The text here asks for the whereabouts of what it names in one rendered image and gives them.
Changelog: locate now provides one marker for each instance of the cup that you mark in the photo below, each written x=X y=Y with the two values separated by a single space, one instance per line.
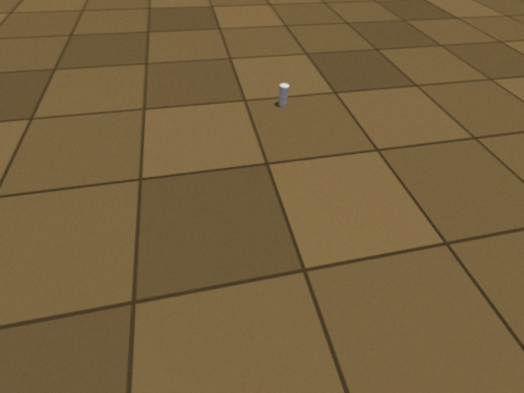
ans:
x=283 y=94

